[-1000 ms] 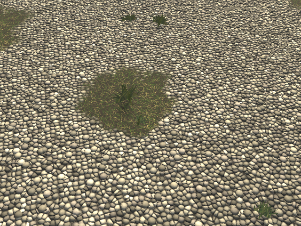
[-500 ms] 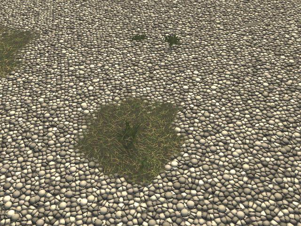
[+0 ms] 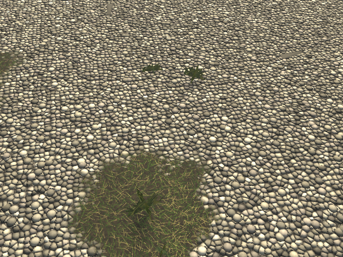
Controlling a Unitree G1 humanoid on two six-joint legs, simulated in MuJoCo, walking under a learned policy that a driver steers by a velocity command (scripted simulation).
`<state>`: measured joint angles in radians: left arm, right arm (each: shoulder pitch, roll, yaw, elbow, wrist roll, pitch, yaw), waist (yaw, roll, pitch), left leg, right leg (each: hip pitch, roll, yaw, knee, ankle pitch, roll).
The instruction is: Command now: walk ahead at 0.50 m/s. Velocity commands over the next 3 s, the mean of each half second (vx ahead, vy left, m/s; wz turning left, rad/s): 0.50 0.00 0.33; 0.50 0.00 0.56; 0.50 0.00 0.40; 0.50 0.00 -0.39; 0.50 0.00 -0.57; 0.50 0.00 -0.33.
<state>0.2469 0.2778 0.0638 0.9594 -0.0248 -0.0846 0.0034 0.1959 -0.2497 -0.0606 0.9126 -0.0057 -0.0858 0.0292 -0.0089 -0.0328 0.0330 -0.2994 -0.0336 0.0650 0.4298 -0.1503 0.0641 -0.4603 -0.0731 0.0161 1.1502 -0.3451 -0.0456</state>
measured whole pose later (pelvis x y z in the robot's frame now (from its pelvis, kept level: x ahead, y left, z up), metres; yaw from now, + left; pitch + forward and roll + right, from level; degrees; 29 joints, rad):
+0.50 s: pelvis +0.28 -0.05 +0.00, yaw +12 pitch +1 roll -1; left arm 0.13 0.24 0.06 0.88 0.01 -0.10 -0.01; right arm 0.31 -0.29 -0.08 0.90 0.04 -0.05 -0.02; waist -0.01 0.04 0.03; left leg -0.45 0.04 -0.04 1.16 -0.39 0.04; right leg -0.32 -0.01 -0.07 0.45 -0.16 -0.02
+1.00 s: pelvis +0.52 +0.09 -0.01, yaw +30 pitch +1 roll -1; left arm 0.18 0.29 0.07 0.87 -0.02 -0.11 0.00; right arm 0.20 -0.29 -0.09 0.75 0.02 -0.04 0.03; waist 0.00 -0.01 0.07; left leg -0.38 -0.07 0.02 0.55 -0.19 0.09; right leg -0.38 -0.07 0.01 1.20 -0.42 0.01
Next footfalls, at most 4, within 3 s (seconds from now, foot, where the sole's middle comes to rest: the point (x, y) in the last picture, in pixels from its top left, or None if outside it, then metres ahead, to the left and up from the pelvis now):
0.36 right None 0.39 -0.14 -0.78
0.88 left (122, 231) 0.58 0.19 -0.78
1.36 right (129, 157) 0.93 0.19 -0.78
1.82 left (60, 150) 0.96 0.52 -0.78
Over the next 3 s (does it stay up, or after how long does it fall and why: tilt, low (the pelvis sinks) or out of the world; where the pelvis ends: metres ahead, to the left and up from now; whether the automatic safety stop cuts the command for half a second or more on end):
stays up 1.52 0.52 0.00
